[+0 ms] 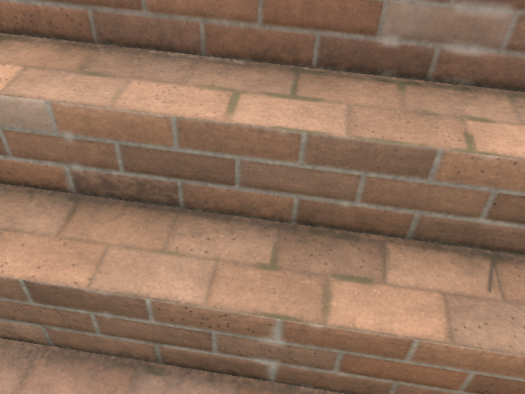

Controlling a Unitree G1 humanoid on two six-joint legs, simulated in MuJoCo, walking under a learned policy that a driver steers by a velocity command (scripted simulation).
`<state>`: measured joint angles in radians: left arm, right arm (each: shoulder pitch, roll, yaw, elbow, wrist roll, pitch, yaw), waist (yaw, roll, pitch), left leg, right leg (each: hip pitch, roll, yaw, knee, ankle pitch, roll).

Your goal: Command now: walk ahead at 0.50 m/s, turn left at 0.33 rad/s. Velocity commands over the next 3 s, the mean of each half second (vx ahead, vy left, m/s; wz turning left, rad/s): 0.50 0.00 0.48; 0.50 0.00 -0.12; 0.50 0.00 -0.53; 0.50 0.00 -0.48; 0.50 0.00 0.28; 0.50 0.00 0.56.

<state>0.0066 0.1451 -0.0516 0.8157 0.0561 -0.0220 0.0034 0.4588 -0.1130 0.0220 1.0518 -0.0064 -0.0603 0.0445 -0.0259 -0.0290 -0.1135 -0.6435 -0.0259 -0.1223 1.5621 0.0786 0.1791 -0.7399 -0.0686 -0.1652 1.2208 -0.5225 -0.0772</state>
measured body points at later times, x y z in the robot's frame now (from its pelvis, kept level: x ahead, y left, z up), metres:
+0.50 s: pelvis +0.16 +0.09 +0.09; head +0.15 +0.08 +0.54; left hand +0.06 +0.31 -0.05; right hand +0.39 -0.03 -0.01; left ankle +0.21 +0.26 -0.32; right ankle +0.07 -0.10 -0.63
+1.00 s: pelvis +0.36 +0.28 +0.32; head +0.35 +0.30 +0.77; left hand +0.70 +0.46 +0.40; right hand +0.28 +0.02 +0.20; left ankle +0.30 +0.37 -0.41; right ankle +0.35 +0.18 -0.17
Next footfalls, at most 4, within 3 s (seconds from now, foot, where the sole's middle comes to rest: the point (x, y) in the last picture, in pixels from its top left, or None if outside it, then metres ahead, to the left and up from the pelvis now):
0.62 left None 0.33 0.39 -0.45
1.20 right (186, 298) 0.52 0.14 -0.23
1.54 left None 0.41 0.35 -0.45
2.04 left None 0.42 0.34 -0.45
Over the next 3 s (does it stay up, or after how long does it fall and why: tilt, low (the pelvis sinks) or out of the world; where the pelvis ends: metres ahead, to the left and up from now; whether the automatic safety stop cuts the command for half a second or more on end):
stays up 0.44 0.07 0.34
